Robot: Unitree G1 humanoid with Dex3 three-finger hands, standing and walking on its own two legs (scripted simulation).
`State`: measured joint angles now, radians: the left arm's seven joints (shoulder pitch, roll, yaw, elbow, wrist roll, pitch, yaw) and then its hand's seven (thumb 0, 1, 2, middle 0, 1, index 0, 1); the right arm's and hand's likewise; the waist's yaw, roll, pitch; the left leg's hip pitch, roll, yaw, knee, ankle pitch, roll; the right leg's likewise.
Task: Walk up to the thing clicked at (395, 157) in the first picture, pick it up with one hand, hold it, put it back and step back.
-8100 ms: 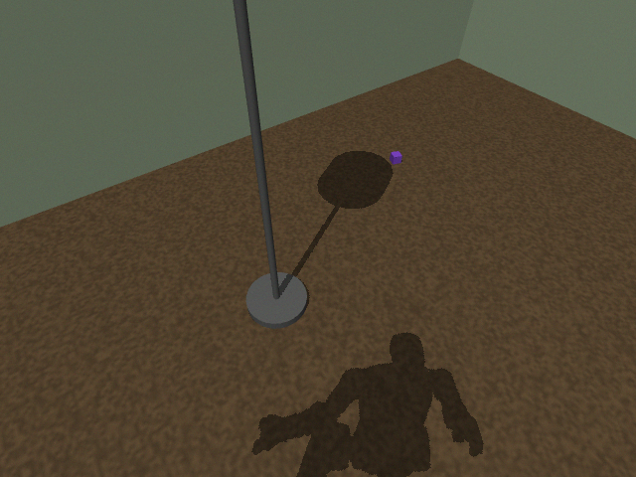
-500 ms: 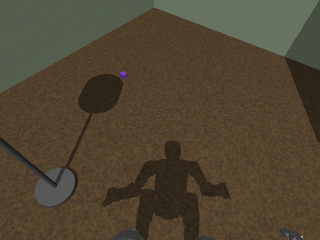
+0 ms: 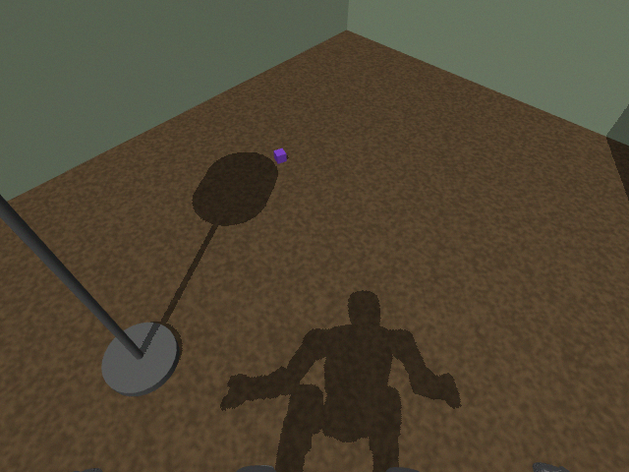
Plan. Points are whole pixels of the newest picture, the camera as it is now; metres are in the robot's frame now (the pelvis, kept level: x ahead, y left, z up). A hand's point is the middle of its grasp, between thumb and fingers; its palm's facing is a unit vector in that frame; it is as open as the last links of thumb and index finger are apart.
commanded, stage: walk up
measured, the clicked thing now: (280, 156) +1.49 +0.21 -0.73
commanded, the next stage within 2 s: stand in 0.74 s
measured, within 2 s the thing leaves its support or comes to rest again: neither
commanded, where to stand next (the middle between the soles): +0.06 -0.01 m, yaw -2 degrees
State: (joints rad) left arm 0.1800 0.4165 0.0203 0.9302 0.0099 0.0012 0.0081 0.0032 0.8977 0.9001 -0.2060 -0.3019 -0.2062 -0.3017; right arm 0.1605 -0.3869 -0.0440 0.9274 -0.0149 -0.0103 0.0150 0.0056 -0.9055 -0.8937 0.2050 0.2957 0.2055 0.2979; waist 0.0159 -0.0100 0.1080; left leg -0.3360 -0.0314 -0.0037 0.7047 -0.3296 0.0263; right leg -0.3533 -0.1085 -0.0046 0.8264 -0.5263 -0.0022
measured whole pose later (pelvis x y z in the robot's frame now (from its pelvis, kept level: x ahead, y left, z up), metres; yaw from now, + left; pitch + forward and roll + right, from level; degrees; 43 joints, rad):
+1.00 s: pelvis +0.01 -0.02 +0.03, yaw +1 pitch -3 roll +0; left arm 0.08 0.36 0.00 1.15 0.01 -0.01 -0.01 0.00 0.90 0.90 -0.20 -0.30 -0.20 -0.30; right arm 0.07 -0.34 -0.01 1.15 -0.01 -0.01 0.01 0.01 -0.91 -0.89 0.20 0.30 0.20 0.30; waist 0.00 0.00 0.06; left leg -0.13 0.02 -0.04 0.33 -0.16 -0.02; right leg -0.10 -0.04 -0.03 0.32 -0.17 0.03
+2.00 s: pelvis +0.02 -0.03 +0.03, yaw +0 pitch -3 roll +0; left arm 0.11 0.36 0.00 1.12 0.01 -0.01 -0.01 0.00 0.90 0.90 -0.20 -0.30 -0.20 -0.30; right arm 0.10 -0.35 0.00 1.14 -0.01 0.00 0.01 0.01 -0.91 -0.89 0.20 0.30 0.20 0.30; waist 0.00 0.00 0.05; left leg -0.12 0.03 -0.03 0.33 -0.16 -0.04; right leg -0.10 -0.02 -0.03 0.33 -0.18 0.01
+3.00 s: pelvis +0.02 -0.03 +0.03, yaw +0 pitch -2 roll +0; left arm 0.12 0.36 0.00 1.11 0.01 -0.01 -0.01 0.00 0.90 0.90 -0.20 -0.30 -0.20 -0.30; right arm 0.11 -0.35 0.00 1.13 -0.01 0.00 0.01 0.00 -0.91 -0.89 0.20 0.30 0.20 0.30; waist 0.00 0.00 0.04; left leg -0.11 0.03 -0.03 0.32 -0.17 -0.04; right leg -0.09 -0.02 -0.02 0.32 -0.19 0.01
